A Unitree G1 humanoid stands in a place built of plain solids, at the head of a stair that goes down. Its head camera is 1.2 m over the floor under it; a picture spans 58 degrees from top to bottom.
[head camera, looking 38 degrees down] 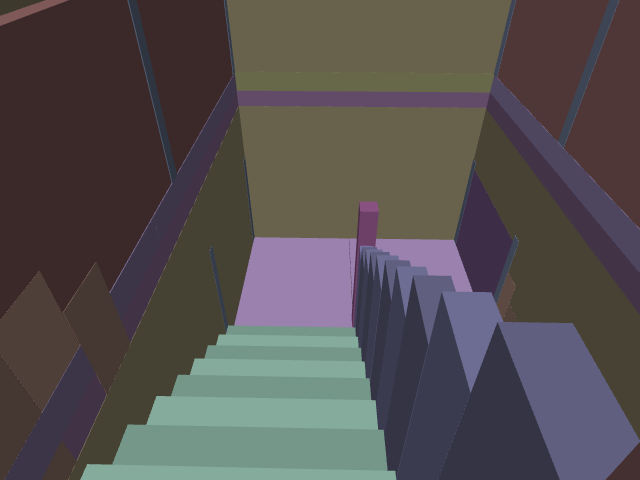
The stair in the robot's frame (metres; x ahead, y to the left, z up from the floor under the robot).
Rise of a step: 0.18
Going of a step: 0.25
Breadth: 1.09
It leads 1 degrees to the right of straight ahead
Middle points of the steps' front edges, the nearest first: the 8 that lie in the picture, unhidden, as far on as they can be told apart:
0.71 0.28 -0.37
0.96 0.27 -0.55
1.21 0.27 -0.74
1.46 0.26 -0.92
1.71 0.26 -1.10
1.96 0.25 -1.29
2.21 0.25 -1.47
2.46 0.24 -1.66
